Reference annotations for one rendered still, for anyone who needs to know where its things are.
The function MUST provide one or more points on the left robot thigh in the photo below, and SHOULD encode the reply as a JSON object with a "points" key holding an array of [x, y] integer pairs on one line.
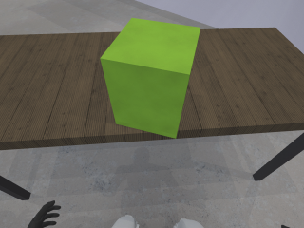
{"points": [[126, 222]]}

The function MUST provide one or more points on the table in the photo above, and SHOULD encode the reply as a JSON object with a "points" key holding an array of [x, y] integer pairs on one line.
{"points": [[53, 92]]}

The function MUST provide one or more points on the left robot hand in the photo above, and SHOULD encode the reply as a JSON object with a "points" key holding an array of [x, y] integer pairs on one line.
{"points": [[41, 216]]}

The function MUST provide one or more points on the carton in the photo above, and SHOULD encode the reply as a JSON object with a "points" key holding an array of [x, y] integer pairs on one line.
{"points": [[147, 70]]}

